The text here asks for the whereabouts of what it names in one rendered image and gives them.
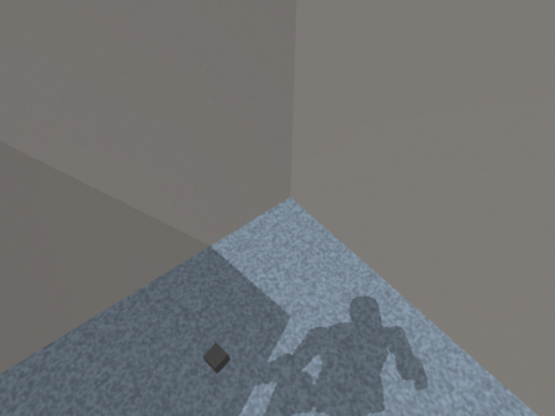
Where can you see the cube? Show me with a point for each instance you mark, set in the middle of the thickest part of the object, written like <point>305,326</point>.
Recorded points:
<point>216,357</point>

